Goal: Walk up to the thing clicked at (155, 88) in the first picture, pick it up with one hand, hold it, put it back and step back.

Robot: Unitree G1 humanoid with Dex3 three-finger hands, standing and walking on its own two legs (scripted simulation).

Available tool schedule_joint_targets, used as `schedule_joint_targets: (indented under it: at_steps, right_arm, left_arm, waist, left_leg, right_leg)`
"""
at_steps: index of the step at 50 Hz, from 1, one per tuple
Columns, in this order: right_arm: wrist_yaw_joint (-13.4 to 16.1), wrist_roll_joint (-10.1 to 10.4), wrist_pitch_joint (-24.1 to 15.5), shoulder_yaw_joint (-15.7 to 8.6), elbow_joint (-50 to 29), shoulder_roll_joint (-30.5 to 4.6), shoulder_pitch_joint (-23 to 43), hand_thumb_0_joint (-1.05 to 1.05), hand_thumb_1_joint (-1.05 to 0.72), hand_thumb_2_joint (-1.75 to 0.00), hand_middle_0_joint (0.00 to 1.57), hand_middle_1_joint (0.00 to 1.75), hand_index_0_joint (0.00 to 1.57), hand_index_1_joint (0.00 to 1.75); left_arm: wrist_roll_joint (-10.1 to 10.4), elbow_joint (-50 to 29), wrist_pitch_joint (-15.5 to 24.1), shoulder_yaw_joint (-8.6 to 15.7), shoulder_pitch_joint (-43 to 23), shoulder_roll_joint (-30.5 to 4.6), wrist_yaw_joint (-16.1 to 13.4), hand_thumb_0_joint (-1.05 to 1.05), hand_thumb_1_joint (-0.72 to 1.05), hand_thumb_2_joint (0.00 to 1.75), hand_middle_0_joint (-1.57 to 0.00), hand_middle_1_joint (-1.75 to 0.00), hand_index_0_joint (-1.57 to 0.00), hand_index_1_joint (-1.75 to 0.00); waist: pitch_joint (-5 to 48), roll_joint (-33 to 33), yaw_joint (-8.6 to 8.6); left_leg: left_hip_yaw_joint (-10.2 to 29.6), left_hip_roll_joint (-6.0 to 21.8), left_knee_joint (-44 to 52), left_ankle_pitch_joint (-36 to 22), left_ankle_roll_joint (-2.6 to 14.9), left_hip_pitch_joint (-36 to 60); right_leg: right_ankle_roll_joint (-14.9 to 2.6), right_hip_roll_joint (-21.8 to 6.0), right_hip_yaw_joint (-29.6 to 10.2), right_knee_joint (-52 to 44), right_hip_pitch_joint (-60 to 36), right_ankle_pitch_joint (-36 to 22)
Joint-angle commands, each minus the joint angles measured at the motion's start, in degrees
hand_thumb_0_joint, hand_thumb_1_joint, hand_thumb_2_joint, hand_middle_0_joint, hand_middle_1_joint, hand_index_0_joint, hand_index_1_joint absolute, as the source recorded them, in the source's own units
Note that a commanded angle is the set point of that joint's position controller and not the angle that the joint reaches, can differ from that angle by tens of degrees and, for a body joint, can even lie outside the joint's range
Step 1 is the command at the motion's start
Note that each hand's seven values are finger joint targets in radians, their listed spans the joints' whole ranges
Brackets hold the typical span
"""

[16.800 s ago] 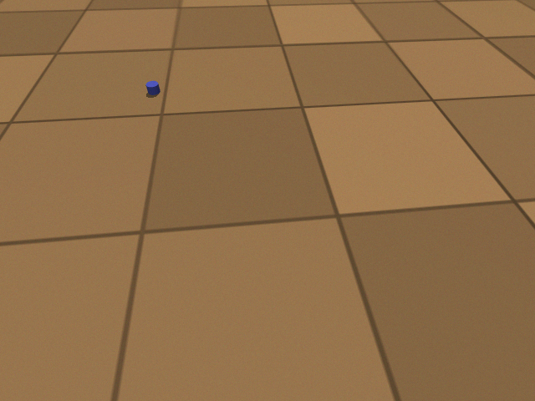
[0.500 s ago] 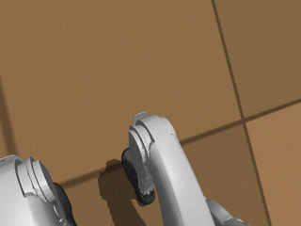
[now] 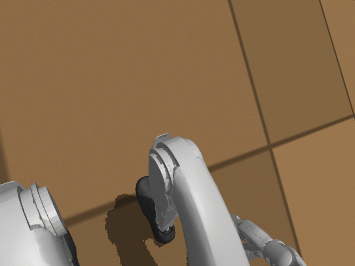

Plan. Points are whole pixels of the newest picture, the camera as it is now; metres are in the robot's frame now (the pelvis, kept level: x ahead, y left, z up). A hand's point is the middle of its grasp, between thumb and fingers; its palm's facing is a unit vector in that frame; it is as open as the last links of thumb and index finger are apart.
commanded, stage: rest palm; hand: left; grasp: from above
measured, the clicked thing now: out of the picture +0.45 +0.33 -0.27
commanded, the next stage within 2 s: close in 0.18 s
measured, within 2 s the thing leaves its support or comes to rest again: neither
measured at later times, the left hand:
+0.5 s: hand out of the picture +0.44 +0.31 -0.24, palm faces -0.41 -0.15 -0.90, open 14.1 cm
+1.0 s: hand out of the picture +0.43 +0.33 -0.25, palm faces -0.47 -0.17 -0.87, open 13.3 cm
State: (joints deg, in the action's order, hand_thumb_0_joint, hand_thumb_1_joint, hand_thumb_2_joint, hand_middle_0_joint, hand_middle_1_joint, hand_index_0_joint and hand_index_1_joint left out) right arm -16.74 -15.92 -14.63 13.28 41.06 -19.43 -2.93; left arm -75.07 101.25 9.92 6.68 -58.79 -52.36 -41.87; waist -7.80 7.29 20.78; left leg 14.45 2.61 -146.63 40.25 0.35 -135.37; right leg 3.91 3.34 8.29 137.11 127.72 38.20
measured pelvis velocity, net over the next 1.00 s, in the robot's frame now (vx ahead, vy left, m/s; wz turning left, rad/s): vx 0.00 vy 0.00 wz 0.00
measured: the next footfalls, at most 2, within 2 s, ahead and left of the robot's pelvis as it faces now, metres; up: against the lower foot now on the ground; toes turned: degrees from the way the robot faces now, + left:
none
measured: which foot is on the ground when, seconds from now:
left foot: down 0.00-1.00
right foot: down 0.00-1.00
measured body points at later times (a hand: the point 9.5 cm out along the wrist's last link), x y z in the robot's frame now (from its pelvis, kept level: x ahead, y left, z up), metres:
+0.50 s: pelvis +0.00 -0.01 +0.00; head +0.27 +0.11 +0.34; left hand +0.46 +0.31 -0.19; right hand +0.06 -0.25 -0.07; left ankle +0.07 +0.13 -0.27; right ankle +0.12 -0.13 -0.26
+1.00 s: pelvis +0.00 +0.00 +0.00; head +0.28 +0.12 +0.34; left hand +0.45 +0.33 -0.20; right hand +0.05 -0.25 -0.06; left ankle +0.07 +0.13 -0.27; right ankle +0.12 -0.13 -0.26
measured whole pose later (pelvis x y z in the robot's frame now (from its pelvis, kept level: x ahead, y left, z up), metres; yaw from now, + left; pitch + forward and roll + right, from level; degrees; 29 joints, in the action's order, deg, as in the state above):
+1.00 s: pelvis +0.00 +0.00 +0.00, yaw +0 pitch +27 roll -14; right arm -16.6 -15.6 -13.9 16.2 40.7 -19.5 -5.8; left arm -70.6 95.9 14.0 5.9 -57.4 -56.5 -32.1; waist -10.8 7.5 20.0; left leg 16.3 2.0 -146.7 41.7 -1.1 -133.7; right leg 3.6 3.1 9.8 136.8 126.1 39.3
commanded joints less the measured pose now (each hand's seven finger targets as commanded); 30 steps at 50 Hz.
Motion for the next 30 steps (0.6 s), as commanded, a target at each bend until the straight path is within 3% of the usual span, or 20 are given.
schedule_joint_targets:
  at_steps: [1,3,6,8,12,14,15,18,21,22,25,30]
  right_arm:
    - [0.0,0.9,-1.3,-5.1,0.2,-19.0,-11.3,0.0,-0.9,-0.91,0.2,0.3,0.2,0.3]
    - [-0.1,0.6,-1.4,-4.6,0.5,-18.3,-11.9,0.0,-0.9,-0.91,0.2,0.3,0.2,0.3]
    - [0.1,0.6,-1.0,-4.2,0.5,-17.7,-11.4,0.0,-0.91,-0.91,0.2,0.3,0.2,0.3]
    - [0.1,0.5,-0.7,-3.5,0.4,-17.2,-12.1,0.0,-0.91,-0.91,0.2,0.3,0.2,0.3]
    - [0.0,0.6,-0.2,-2.9,0.5,-17.8,-13.8,0.0,-0.9,-0.91,0.2,0.3,0.2,0.3]
    - [0.4,0.9,0.4,-2.7,0.5,-18.2,-13.6,0.0,-0.9,-0.91,0.2,0.3,0.2,0.3]
    - [0.2,0.7,0.4,-2.1,0.6,-17.8,-14.1,0.0,-0.89,-0.9,0.2,0.3,0.2,0.3]
    - [0.4,0.6,0.6,-1.8,0.7,-18.2,-13.8,0.0,-0.89,-0.9,0.2,0.3,0.2,0.3]
    - [0.7,0.0,0.8,-2.1,0.4,-18.8,-12.2,0.0,-0.89,-0.9,0.2,0.3,0.2,0.3]
    - [0.9,0.0,0.7,-2.3,-0.3,-18.7,-11.3,0.0,-0.89,-0.9,0.2,0.3,0.2,0.3]
    - [1.2,-0.3,0.3,-2.5,-0.2,-19.1,-10.8,0.0,-0.89,-0.9,0.2,0.3,0.2,0.3]
    - [1.2,0.8,-0.8,-3.4,-0.6,-19.9,-11.0,0.0,-0.89,-0.9,0.2,0.3,0.2,0.3]
  left_arm:
    - [2.7,-5.3,-2.1,3.5,-15.9,-16.0,0.3,0.0,-0.6,1.03,-0.07,-0.97,-0.03,-1.01]
    - [3.2,-4.6,-1.7,4.3,-14.2,-15.8,2.1,0.0,-0.61,1.03,-0.06,-0.97,-0.02,-1.01]
    - [4.1,-5.2,-0.6,2.9,-12.0,-15.2,5.1,0.0,-0.61,1.03,-0.06,-1.0,-0.03,-1.04]
    - [4.6,-6.8,0.5,1.0,-12.2,-13.8,6.8,0.0,-0.6,1.02,-0.06,-1.0,-0.03,-1.04]
    - [5.7,-10.5,3.7,0.0,-12.5,-14.2,7.8,0.0,-0.58,1.05,-0.07,-1.02,-0.04,-1.05]
    - [5.6,-11.8,5.3,1.1,-11.3,-15.8,7.1,0.0,-0.58,1.08,-0.07,-1.02,-0.04,-1.06]
    - [5.1,-10.3,5.9,0.4,-11.2,-15.3,6.6,0.0,-0.55,1.04,-0.07,-1.01,-0.05,-1.03]
    - [3.5,-10.8,7.1,2.8,-11.3,-18.2,4.0,0.0,-0.55,1.04,-0.08,-0.99,-0.04,-1.02]
    - [1.4,-8.2,6.9,3.2,-11.2,-18.8,1.1,0.0,-0.5,1.04,-0.09,-1.02,-0.07,-1.04]
    - [0.8,-7.8,6.3,1.1,-11.3,-16.9,0.5,0.0,-0.5,1.04,-0.09,-1.02,-0.07,-1.04]
    - [0.6,-6.3,4.2,-0.6,-12.4,-15.9,-1.1,0.0,-0.49,0.98,-0.09,-1.0,-0.08,-1.01]
    - [2.1,-5.4,0.5,-0.5,-14.3,-16.7,-1.4,0.0,-0.46,0.97,-0.12,-0.97,-0.11,-0.98]
  waist:
    - [34.2,-29.2,2.6]
    - [35.2,-29.9,2.94]
    - [35.9,-31.2,2.5]
    - [36.2,-30.1,3.36]
    - [36.6,-28.8,3.44]
    - [39.0,-28.4,1.96]
    - [38.0,-28.2,2.91]
    - [37.8,-27.8,2.06]
    - [35.8,-27.5,1.84]
    - [34.8,-27.0,2.18]
    - [32.2,-27.5,2.88]
    - [32.6,-26.6,3.05]
  left_leg:
    - [-5.4,0.5,15.3,-9.0,-0.13,29.3]
    - [-5.0,0.4,15.3,-11.5,-0.33,30.3]
    - [-5.1,0.3,15.7,-12.5,-0.4,30.6]
    - [-5.4,0.3,14.4,-14.4,-0.26,30.9]
    - [-5.3,0.4,13.7,-16.6,-0.11,31.0]
    - [-5.5,0.5,13.4,-17.1,0.03,31.1]
    - [-5.5,0.5,13.0,-16.6,0.07,30.8]
    - [-5.5,0.7,13.0,-15.6,0.19,30.0]
    - [-5.4,0.8,13.9,-12.6,0.08,28.6]
    - [-5.8,0.6,13.7,-11.4,0.13,27.7]
    - [-6.0,0.5,14.8,-8.0,0.08,26.3]
    - [-4.9,1.0,15.9,-6.4,-0.05,26.9]
  right_leg:
    - [-4.64,1.2,6.6,-10.5,-15.7,-12.4]
    - [-4.64,1.4,7.1,-10.2,-16.9,-14.2]
    - [-4.74,1.6,7.2,-10.7,-18.3,-14.9]
    - [-4.51,1.7,7.2,-10.8,-20.4,-16.9]
    - [-4.34,1.8,7.7,-11.1,-22.9,-18.6]
    - [-4.26,2.2,7.4,-11.8,-24.7,-19.6]
    - [-4.23,2.2,7.5,-11.2,-24.6,-19.5]
    - [-4.17,2.6,7.6,-11.5,-23.9,-18.9]
    - [-4.49,3.0,7.5,-12.0,-22.6,-16.1]
    - [-4.49,2.8,7.2,-12.1,-21.7,-15.0]
    - [-4.7,2.8,7.0,-13.2,-19.8,-11.8]
    - [-4.63,2.6,7.2,-13.2,-18.3,-10.8]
